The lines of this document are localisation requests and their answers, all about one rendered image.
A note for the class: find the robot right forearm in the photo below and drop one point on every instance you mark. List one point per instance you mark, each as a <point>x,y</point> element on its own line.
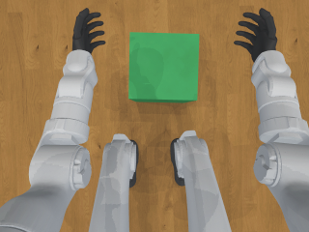
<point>277,101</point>

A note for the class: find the right robot hand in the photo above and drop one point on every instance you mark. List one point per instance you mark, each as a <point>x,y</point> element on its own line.
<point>265,31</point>

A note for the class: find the right robot upper arm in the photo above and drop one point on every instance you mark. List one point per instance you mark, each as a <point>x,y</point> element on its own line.
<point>284,169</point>

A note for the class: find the carton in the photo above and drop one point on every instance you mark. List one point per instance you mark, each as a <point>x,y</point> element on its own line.
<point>163,67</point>

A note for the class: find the robot left forearm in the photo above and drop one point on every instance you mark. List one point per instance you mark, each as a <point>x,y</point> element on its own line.
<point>68,124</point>

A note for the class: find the left robot hand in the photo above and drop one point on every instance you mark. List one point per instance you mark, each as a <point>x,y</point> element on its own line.
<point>81,39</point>

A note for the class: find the right robot shin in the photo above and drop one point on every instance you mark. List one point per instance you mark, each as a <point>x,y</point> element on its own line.
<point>188,133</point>

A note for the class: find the robot right thigh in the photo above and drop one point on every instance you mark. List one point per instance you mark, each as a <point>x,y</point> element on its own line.
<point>205,208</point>

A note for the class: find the left robot upper arm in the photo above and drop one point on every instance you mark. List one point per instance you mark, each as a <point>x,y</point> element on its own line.
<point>57,173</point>

